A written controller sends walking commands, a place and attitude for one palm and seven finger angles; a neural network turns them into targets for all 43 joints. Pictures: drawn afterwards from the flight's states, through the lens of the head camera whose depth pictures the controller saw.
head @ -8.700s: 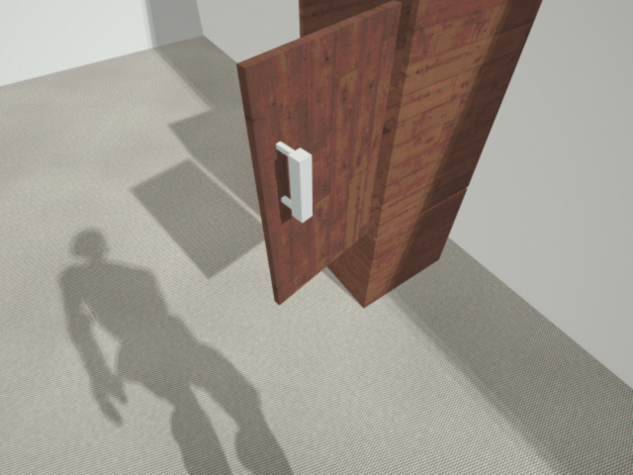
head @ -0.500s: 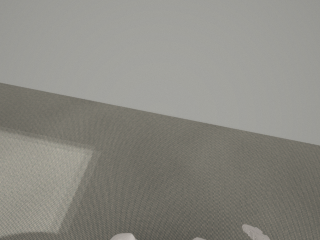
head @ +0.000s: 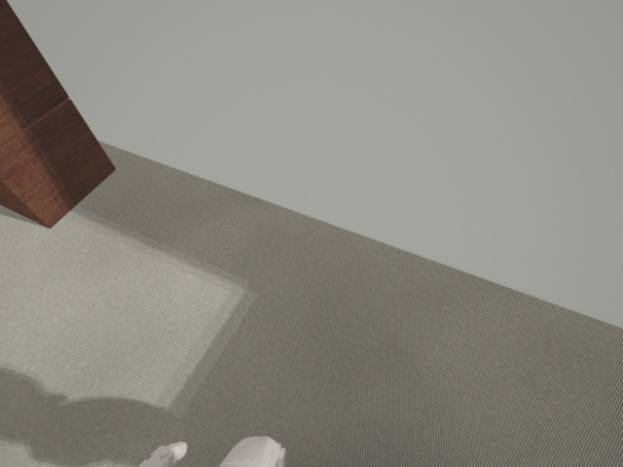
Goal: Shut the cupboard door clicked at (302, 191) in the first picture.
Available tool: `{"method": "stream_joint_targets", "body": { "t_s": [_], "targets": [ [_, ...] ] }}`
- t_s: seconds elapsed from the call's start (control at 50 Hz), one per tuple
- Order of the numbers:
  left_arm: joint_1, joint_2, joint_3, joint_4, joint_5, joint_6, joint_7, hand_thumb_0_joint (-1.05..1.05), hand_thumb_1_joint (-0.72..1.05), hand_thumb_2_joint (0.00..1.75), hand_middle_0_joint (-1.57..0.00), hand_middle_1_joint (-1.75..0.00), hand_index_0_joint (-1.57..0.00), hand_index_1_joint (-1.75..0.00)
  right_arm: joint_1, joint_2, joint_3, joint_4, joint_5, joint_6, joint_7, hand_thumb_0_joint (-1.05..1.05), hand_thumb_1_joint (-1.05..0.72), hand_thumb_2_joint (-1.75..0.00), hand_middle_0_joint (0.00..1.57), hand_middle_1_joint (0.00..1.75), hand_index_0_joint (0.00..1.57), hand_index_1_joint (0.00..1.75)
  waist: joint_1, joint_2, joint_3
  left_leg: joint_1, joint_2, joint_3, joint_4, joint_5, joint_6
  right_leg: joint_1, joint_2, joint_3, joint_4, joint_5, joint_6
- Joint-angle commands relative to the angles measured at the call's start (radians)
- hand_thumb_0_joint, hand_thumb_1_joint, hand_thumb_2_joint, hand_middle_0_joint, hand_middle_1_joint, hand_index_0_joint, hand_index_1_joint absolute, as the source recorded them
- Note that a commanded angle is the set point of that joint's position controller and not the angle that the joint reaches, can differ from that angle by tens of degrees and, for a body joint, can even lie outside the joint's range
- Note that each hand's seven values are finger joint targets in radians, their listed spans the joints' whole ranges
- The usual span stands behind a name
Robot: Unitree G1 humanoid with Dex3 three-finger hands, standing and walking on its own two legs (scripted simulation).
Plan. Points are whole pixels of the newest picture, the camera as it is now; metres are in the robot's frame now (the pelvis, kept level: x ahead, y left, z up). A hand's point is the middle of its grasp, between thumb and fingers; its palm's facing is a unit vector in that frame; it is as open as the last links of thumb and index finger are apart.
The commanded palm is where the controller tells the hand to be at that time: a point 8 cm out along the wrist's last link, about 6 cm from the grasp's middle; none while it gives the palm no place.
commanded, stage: walk to a spot facing it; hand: left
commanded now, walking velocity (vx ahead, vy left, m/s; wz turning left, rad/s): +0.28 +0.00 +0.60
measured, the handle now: out of the picture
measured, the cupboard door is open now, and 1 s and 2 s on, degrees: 100 100 100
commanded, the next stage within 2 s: turn to face it in 2.00 s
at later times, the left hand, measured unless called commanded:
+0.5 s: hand out of the picture +0.06 +0.28 -0.17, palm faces +0.33 -0.92 -0.22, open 7.4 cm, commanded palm none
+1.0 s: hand (161, 340) +0.33 +0.28 -0.15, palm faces +0.49 -0.84 -0.22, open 7.1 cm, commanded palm none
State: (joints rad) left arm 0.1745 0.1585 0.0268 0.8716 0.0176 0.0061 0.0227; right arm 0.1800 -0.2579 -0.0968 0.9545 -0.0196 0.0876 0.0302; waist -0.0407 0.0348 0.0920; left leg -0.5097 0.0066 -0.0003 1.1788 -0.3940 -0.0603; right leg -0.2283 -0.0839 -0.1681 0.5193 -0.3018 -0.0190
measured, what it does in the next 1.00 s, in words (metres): walks ahead, turning left: left foot, then right foot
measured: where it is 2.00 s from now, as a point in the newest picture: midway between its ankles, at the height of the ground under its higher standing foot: (237, 305)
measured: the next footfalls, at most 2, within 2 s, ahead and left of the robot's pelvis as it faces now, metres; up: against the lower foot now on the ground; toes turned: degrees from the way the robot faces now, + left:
left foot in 0.32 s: +0.08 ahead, +0.16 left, +0.00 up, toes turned +21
right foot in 0.76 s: +0.40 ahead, +0.02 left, +0.00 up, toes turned +13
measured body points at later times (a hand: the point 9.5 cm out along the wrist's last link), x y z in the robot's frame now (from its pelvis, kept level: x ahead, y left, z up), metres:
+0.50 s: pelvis +0.10 +0.07 +0.00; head +0.14 +0.10 +0.45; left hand +0.04 +0.33 -0.16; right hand +0.27 -0.14 -0.13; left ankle +0.04 +0.15 -0.74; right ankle +0.14 -0.08 -0.65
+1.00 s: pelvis +0.33 +0.07 +0.00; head +0.36 +0.08 +0.45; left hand +0.30 +0.32 -0.13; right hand +0.42 -0.14 -0.16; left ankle +0.25 +0.20 -0.65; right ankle +0.36 +0.01 -0.74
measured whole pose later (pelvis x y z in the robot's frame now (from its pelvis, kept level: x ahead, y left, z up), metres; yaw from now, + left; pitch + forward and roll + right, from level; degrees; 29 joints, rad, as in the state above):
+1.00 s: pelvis +0.33 +0.07 +0.00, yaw +28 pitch +1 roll +0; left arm 0.19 0.15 0.07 0.97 0.01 -0.10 0.02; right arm 0.30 -0.18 -0.07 1.08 -0.02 0.00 0.01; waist -0.04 0.02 0.06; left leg -0.56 0.09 0.02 1.16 -0.22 0.00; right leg -0.19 -0.04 -0.25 0.42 -0.24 -0.06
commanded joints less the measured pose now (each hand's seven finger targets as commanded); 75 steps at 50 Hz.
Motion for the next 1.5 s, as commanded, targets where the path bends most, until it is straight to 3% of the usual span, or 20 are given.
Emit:
{"method": "stream_joint_targets", "body": {
  "t_s": [0.0,0.18,0.26,0.28,0.3,0.32,0.4,0.66,0.72,0.74,0.76,0.78,0.82,0.9,1.18,1.22,1.26,1.3,1.36,1.48],
  "targets": [
    [0.128,0.195,0.065,-0.01,0.006,-0.048,0.005,0.0,0.9,0.9,-0.2,-0.3,-0.2,-0.3,-0.11,-0.03,0.003,-0.093,-0.005,-0.04,0.016,0.0,-0.9,-0.9,0.2,0.3,0.2,0.3,0.086,-0.181,-0.096,-0.125,0.049,0.033,-0.114,0.012,-0.008,0.24,-0.279,0.148,-0.246,0.237,-0.07],
    [0.208,0.231,0.078,0.076,0.019,-0.063,-0.016,0.0,0.9,0.9,-0.2,-0.3,-0.2,-0.3,-0.216,0.005,0.028,-0.13,0.001,-0.074,0.033,0.0,-0.9,-0.9,0.2,0.3,0.2,0.3,0.115,-0.227,-0.064,0.007,0.045,0.131,-0.457,-0.037,0.043,0.237,-0.352,0.048,-0.232,0.213,-0.075],
    [0.134,0.25,0.083,0.077,0.004,-0.063,-0.032,0.0,0.9,0.9,-0.2,-0.3,-0.2,-0.3,0.033,-0.079,0.01,-0.067,-0.01,-0.098,0.014,0.0,-0.9,-0.9,0.2,0.3,0.2,0.3,-0.038,-0.103,-0.165,0.506,-0.009,0.176,-0.725,0.078,0.095,-0.006,-0.276,-0.117,0.134,0.307,0.009],
    [0.106,0.184,0.072,0.035,-0.003,-0.061,-0.048,0.0,0.9,0.9,-0.2,-0.3,-0.2,-0.3,0.176,-0.211,-0.027,-0.04,-0.017,-0.105,0.002,0.0,-0.9,-0.9,0.2,0.3,0.2,0.3,-0.113,0.194,-0.238,0.729,0.236,-0.213,-0.805,0.017,0.193,-0.294,-0.132,-0.147,0.473,-0.021,0.08],
    [-0.03,0.164,0.054,-0.049,0.004,-0.059,-0.051,0.0,0.9,0.9,-0.2,-0.3,-0.2,-0.3,0.277,-0.291,-0.042,-0.012,-0.013,-0.107,-0.018,0.0,-0.9,-0.9,0.2,0.3,0.2,0.3,-0.162,0.233,-0.213,0.786,0.423,-0.502,-0.899,0.197,0.288,-0.558,-0.049,-0.004,0.674,-0.288,0.093],
    [-0.078,0.18,0.061,-0.063,0.007,-0.056,-0.041,0.0,0.9,0.9,-0.2,-0.3,-0.2,-0.3,0.26,-0.281,-0.031,-0.003,-0.006,-0.105,-0.022,0.0,-0.9,-0.9,0.2,0.3,0.2,0.3,-0.132,0.066,-0.173,0.67,0.455,-0.477,-0.908,0.122,0.298,-0.569,-0.079,0.106,0.733,-0.243,0.073],
    [0.049,0.147,0.06,0.043,0.016,-0.033,-0.056,0.0,0.9,0.9,-0.2,-0.3,-0.2,-0.3,0.059,-0.127,0.014,-0.049,-0.003,-0.14,-0.039,0.0,-0.9,-0.9,0.2,0.3,0.2,0.3,0.015,0.1,-0.044,0.435,0.259,-0.183,-0.953,0.28,0.213,-0.465,-0.096,0.143,0.684,0.014,0.09],
    [-0.151,0.103,0.038,-0.029,0.0,-0.043,-0.059,0.0,0.9,0.9,-0.2,-0.3,-0.2,-0.3,0.214,-0.083,0.022,0.077,-0.009,-0.159,-0.049,0.0,-0.9,-0.9,0.2,0.3,0.2,0.3,0.009,0.081,0.006,0.426,0.221,-0.101,-0.926,0.542,0.226,-0.255,-0.009,0.085,0.172,0.136,0.052],
    [0.103,0.148,0.061,0.044,0.006,-0.064,-0.052,0.0,0.9,0.9,-0.2,-0.3,-0.2,-0.3,0.202,-0.078,0.021,0.094,-0.002,-0.155,-0.05,0.0,-0.9,-0.9,0.2,0.3,0.2,0.3,0.135,-0.009,-0.104,0.314,0.152,-0.079,-0.607,0.628,0.177,0.166,0.037,0.077,0.034,0.145,0.016],
    [0.283,0.233,0.086,0.1,0.016,-0.077,-0.039,0.0,0.9,0.9,-0.2,-0.3,-0.2,-0.3,0.213,-0.043,0.024,0.084,0.012,-0.161,-0.04,0.0,-0.9,-0.9,0.2,0.3,0.2,0.3,0.199,-0.18,-0.229,0.115,0.047,0.004,-0.313,0.421,0.131,0.459,-0.151,0.282,-0.02,0.11,-0.042],
    [0.371,0.31,0.099,0.127,0.008,-0.071,-0.032,0.0,0.9,0.9,-0.2,-0.3,-0.2,-0.3,0.256,0.008,0.03,0.06,0.019,-0.163,-0.044,0.0,-0.9,-0.9,0.2,0.3,0.2,0.3,0.189,-0.381,-0.329,-0.055,-0.072,0.023,0.003,-0.177,0.097,0.561,-0.409,0.641,-0.168,0.145,-0.131],
    [0.287,0.275,0.092,0.111,-0.005,-0.067,-0.024,0.0,0.9,0.9,-0.2,-0.3,-0.2,-0.3,0.217,-0.021,0.021,0.061,0.018,-0.148,-0.039,0.0,-0.9,-0.9,0.2,0.3,0.2,0.3,0.166,-0.38,-0.269,-0.068,0.005,-0.053,0.146,-0.142,0.109,0.396,-0.426,0.686,-0.273,-0.065,-0.125],
    [0.108,0.149,0.059,0.074,0.001,-0.07,-0.017,0.0,0.9,0.9,-0.2,-0.3,-0.2,-0.3,0.119,0.02,0.02,0.063,0.001,-0.132,-0.027,0.0,-0.9,-0.9,0.2,0.3,0.2,0.3,0.091,-0.153,-0.056,-0.091,0.09,-0.06,0.168,0.082,0.101,0.093,-0.336,0.44,-0.317,-0.157,-0.086],
    [0.102,0.066,0.034,0.103,0.005,-0.102,-0.014,0.0,0.9,0.9,-0.2,-0.3,-0.2,-0.3,0.204,0.077,0.028,0.107,-0.01,-0.099,-0.014,0.0,-0.9,-0.9,0.2,0.3,0.2,0.3,0.018,-0.156,-0.071,-0.046,0.111,-0.019,0.038,0.189,0.067,0.017,-0.245,0.155,-0.341,0.099,-0.056],
    [0.286,0.117,0.015,0.244,0.007,-0.104,-0.008,0.0,0.9,0.9,-0.2,-0.3,-0.2,-0.3,-0.162,0.068,0.05,-0.009,-0.004,-0.116,0.015,0.0,-0.9,-0.9,0.2,0.3,0.2,0.3,0.083,-0.166,0.013,-0.081,0.06,0.112,-0.487,0.173,0.092,0.301,-0.266,-0.008,-0.278,0.546,-0.082],
    [0.279,0.133,0.021,0.244,0.007,-0.101,-0.008,0.0,0.9,0.9,-0.2,-0.3,-0.2,-0.3,-0.118,0.049,0.048,0.0,-0.008,-0.124,0.008,0.0,-0.9,-0.9,0.2,0.3,0.2,0.3,0.048,-0.149,-0.004,0.041,0.014,0.153,-0.549,0.122,0.118,0.292,-0.266,-0.035,-0.181,0.69,-0.084],
    [0.241,0.159,0.023,0.234,-0.006,-0.097,-0.013,0.0,0.9,0.9,-0.2,-0.3,-0.2,-0.3,0.094,-0.002,0.032,0.059,-0.016,-0.133,-0.006,0.0,-0.9,-0.9,0.2,0.3,0.2,0.3,-0.06,-0.121,-0.115,0.412,-0.037,0.178,-0.669,0.189,0.151,0.136,-0.211,-0.105,0.122,0.742,-0.036],
    [0.226,0.068,0.012,0.154,-0.011,-0.096,-0.032,0.0,0.9,0.9,-0.2,-0.3,-0.2,-0.3,0.323,-0.201,-0.017,0.101,-0.018,-0.133,-0.036,0.0,-0.9,-0.9,0.2,0.3,0.2,0.3,-0.121,0.199,-0.268,0.809,0.386,-0.462,-0.814,0.291,0.329,-0.359,0.003,-0.058,0.677,-0.215,0.038],
    [0.124,0.067,0.025,0.139,0.003,-0.081,-0.024,0.0,0.9,0.9,-0.2,-0.3,-0.2,-0.3,0.158,-0.112,0.003,0.057,0.0,-0.142,-0.052,0.0,-0.9,-0.9,0.2,0.3,0.2,0.3,-0.042,0.057,-0.116,0.494,0.36,-0.34,-0.918,0.156,0.292,-0.449,-0.074,0.149,0.82,-0.089,0.019],
    [0.152,0.02,0.03,0.16,0.015,-0.038,-0.039,0.0,0.9,0.9,-0.2,-0.3,-0.2,-0.3,0.157,-0.004,0.031,0.078,0.004,-0.174,-0.054,0.0,-0.9,-0.9,0.2,0.3,0.2,0.3,0.042,0.048,-0.048,0.353,0.235,-0.088,-0.994,0.362,0.241,-0.368,-0.083,0.133,0.592,0.084,0.052]
  ]
}}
